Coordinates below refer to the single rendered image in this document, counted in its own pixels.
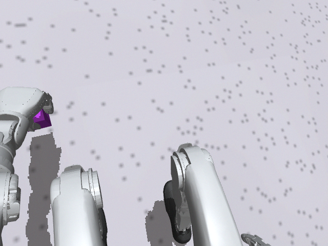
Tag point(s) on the left robot arm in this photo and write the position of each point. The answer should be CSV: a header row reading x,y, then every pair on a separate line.
x,y
13,130

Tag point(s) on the right robot foot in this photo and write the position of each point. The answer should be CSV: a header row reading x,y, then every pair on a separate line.
x,y
179,236

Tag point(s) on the left robot hand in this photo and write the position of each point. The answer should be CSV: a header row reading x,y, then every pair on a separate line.
x,y
27,102

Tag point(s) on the cube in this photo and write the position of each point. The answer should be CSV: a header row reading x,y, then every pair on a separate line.
x,y
43,119

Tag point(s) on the right robot hand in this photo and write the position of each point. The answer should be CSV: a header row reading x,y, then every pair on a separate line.
x,y
253,240

